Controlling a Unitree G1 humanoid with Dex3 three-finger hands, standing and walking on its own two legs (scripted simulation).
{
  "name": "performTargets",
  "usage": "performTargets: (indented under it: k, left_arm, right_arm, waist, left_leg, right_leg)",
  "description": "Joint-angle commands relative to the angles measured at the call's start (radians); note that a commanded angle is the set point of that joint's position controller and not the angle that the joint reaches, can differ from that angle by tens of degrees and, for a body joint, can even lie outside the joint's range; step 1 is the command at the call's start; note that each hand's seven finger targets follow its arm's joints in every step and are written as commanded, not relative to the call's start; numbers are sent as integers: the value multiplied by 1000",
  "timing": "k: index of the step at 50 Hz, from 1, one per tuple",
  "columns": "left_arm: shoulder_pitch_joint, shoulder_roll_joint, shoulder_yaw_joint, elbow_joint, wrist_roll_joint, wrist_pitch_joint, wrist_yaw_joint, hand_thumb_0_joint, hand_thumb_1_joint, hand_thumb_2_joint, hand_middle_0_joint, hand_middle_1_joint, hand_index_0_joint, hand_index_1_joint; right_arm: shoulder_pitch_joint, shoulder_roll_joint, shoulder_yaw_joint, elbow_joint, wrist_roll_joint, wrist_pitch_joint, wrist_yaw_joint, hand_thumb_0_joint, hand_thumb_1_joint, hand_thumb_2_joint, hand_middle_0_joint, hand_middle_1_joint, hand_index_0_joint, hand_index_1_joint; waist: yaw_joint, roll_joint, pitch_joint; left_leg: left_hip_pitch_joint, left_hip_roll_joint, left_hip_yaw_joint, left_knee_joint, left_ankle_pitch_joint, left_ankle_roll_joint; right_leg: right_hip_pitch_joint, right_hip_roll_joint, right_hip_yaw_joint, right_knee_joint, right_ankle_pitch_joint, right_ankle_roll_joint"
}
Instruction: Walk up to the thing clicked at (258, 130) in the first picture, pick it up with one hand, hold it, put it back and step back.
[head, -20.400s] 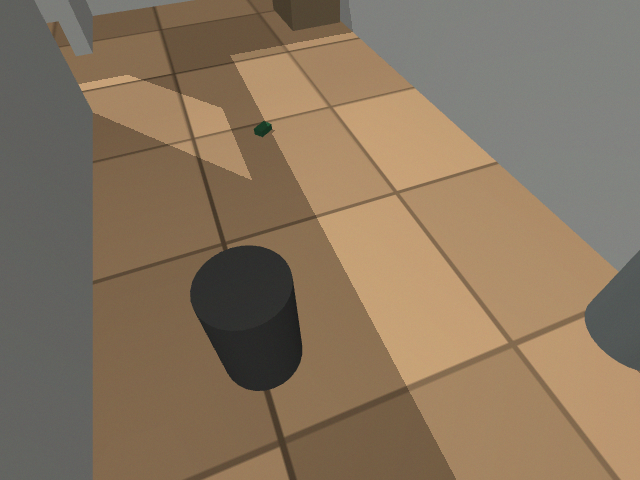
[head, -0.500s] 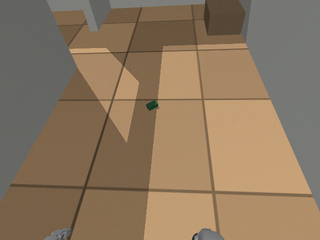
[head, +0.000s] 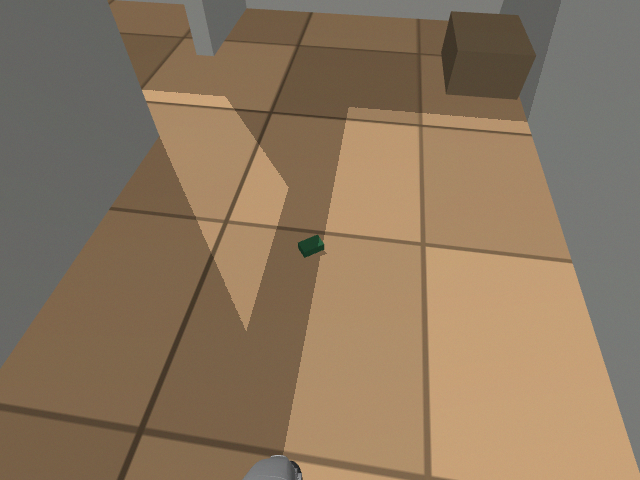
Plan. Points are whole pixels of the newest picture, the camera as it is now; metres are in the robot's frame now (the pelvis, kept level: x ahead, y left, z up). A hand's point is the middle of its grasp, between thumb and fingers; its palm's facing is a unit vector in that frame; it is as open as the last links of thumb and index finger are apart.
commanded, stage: walk up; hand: left
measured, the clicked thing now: (311, 246) +1.02 +0.17 -0.74
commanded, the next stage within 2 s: none
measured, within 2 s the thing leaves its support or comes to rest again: neither
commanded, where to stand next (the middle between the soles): +0.60 -0.04 m, yaw -2 degrees
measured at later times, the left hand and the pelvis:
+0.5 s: hand (206, 348) +0.31 +0.24 -0.12, palm faces -0.09 -0.90 -0.42, open 7.4 cm; pelvis +0.21 -0.03 -0.01, yaw -2 degrees
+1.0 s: hand (215, 302) +0.41 +0.26 -0.15, palm faces -0.02 -0.93 -0.37, open 7.4 cm; pelvis +0.38 -0.02 +0.00, yaw +0 degrees
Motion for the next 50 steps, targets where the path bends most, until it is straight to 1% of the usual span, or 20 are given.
performTargets:
  k: [1,2,3,5,7,15,19,22,23,24,25,26,29,32,39,46,47,48,49,50]
  left_arm:
    - [16,137,26,-117,-25,-20,31,0,900,900,-200,-300,-200,-300]
    - [67,106,20,-108,-35,-14,33,0,900,900,-200,-300,-200,-300]
    - [43,221,46,-85,-32,-5,52,0,900,900,-200,-300,-200,-300]
    - [-15,215,32,-76,-29,-14,51,0,900,900,-200,-300,-200,-300]
    - [32,183,34,-49,-39,-10,37,0,900,900,-200,-300,-200,-300]
    - [-99,161,45,-86,-10,8,-15,0,900,900,-200,-300,-200,-300]
    - [-138,141,50,-82,-7,-7,-17,0,900,900,-200,-300,-200,-300]
    - [-5,188,75,-32,-4,-25,0,0,900,900,-200,-300,-200,-300]
    - [90,232,94,-8,1,-36,14,0,900,900,-200,-300,-200,-300]
    - [126,319,116,-19,5,-44,29,0,900,900,-200,-300,-200,-300]
    - [101,350,113,-35,-5,-41,29,0,900,900,-200,-300,-200,-300]
    - [51,345,109,-52,-17,-37,31,0,900,900,-200,-300,-200,-300]
    - [-38,242,76,-74,-30,-37,43,0,900,900,-200,-300,-200,-300]
    - [-46,210,61,-86,-24,-47,43,0,900,900,-200,-300,-200,-300]
    - [-53,252,78,-127,-5,-50,39,0,900,900,-200,-300,-200,-300]
    - [-66,238,60,-124,-9,-33,36,0,900,900,-200,-300,-200,-300]
    - [-35,200,46,-123,-6,-30,36,0,900,900,-200,-300,-200,-300]
    - [18,127,23,-130,-17,-26,35,0,900,900,-200,-300,-200,-300]
    - [49,104,19,-120,-21,-17,36,0,900,900,-200,-300,-200,-300]
    - [8,207,42,-101,-15,-6,54,0,900,900,-200,-300,-200,-300]
  right_arm:
    - [257,-299,-99,-34,-23,-60,-42,0,-900,-900,200,300,200,300]
    - [254,-338,-107,-63,-17,-63,-53,0,-900,-900,200,300,200,300]
    - [236,-345,-113,-67,19,-58,-53,0,-900,-900,200,300,200,300]
    - [161,-265,-80,-94,39,-56,-64,0,-900,-900,200,300,200,300]
    - [94,-216,-53,-106,48,-63,-68,0,-900,-900,200,300,200,300]
    - [41,-252,-61,-147,30,-75,-54,0,-900,-900,200,300,200,300]
    - [53,-252,-61,-144,29,-63,-49,0,-900,-900,200,300,200,300]
    - [37,-216,-48,-165,30,-48,-52,0,-900,-900,200,300,200,300]
    - [93,-159,-26,-163,31,-48,-51,0,-900,-900,200,300,200,300]
    - [145,-88,0,-174,32,-46,-48,0,-900,-900,200,300,200,300]
    - [130,-178,-20,-157,35,-35,-54,0,-900,-900,200,300,200,300]
    - [100,-226,-33,-137,27,-28,-64,0,-900,-900,200,300,200,300]
    - [106,-199,-29,-93,48,-24,-56,0,-900,-900,200,300,200,300]
    - [140,-173,-28,-74,36,-11,-39,0,-900,-900,200,300,200,300]
    - [9,-168,-41,-112,13,-7,-15,0,-900,-900,200,300,200,300]
    - [91,-182,-56,-71,10,-41,-19,0,-900,-900,200,300,200,300]
    - [190,-211,-67,-42,8,-49,-31,0,-900,-900,200,300,200,300]
    - [267,-288,-88,-40,-7,-57,-44,0,-900,-900,200,300,200,300]
    - [225,-330,-90,-76,3,-61,-53,0,-900,-900,200,300,200,300]
    - [216,-342,-97,-78,31,-57,-51,0,-900,-900,200,300,200,300]
  waist:
    - [-167,255,-220]
    - [-148,287,-233]
    - [-157,179,-231]
    - [-122,59,-122]
    - [-68,82,-47]
    - [-76,140,65]
    - [-74,138,12]
    - [8,-9,-96]
    - [48,-176,-167]
    - [43,-387,-184]
    - [45,-293,-149]
    - [34,-236,-105]
    - [-21,-148,-29]
    - [-43,-163,-40]
    - [-16,-162,36]
    - [-93,-52,-35]
    - [-134,52,-103]
    - [-152,269,-160]
    - [-116,278,-105]
    - [-134,196,-87]
  left_leg:
    - [575,130,-242,-153,-192,120]
    - [701,332,-650,-238,-247,187]
    - [703,383,-714,-246,-190,274]
    - [537,298,-417,-220,198,222]
    - [373,205,-195,-227,333,152]
    - [202,183,-81,-348,-102,206]
    - [219,156,-58,-256,-40,176]
    - [160,126,-35,16,4,129]
    - [104,47,31,269,-37,96]
    - [-90,-72,50,485,-360,45]
    - [-210,-107,-10,594,-408,21]
    - [-213,-46,-70,642,-398,19]
    - [-151,-7,-136,589,-271,20]
    - [-86,-30,-108,503,-176,9]
    - [-85,24,-81,180,-73,-27]
    - [270,-56,29,-19,-57,16]
    - [401,-65,-3,-68,-117,41]
    - [510,116,-285,-173,-245,100]
    - [551,293,-639,-269,-251,179]
    - [524,363,-707,-265,-209,274]
  right_leg:
    - [-379,-79,36,494,346,-69]
    - [-609,70,88,631,-77,-30]
    - [-647,13,165,720,-106,-49]
    - [-608,-32,241,740,-3,-42]
    - [-500,-57,228,656,77,-33]
    - [-456,-135,101,269,234,24]
    - [-338,-95,50,137,303,-2]
    - [-53,-61,49,31,280,-27]
    - [77,-96,109,-33,191,-39]
    - [172,-312,471,-138,43,-85]
    - [171,-442,742,-238,3,-206]
    - [80,-470,765,-234,5,-265]
    - [-68,-325,403,-198,289,-200]
    - [-116,-251,238,-188,437,-178]
    - [-178,-306,214,-269,66,-208]
    - [-280,-247,111,2,236,-144]
    - [-294,-195,67,225,364,-119]
    - [-428,-106,10,509,274,-58]
    - [-643,20,54,619,-62,-23]
    - [-659,-45,115,701,-122,-39]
